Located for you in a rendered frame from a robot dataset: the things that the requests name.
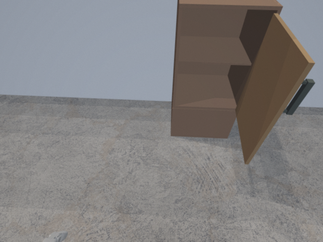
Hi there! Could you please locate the cupboard door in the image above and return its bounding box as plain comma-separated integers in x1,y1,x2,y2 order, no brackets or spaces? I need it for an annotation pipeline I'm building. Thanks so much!
235,13,315,164

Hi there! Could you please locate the left robot hand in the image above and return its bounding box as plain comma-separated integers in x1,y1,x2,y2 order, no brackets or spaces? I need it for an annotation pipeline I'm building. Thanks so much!
42,231,68,242

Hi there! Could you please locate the handle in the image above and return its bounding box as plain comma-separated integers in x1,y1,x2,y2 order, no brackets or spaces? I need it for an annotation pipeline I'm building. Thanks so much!
283,79,315,115

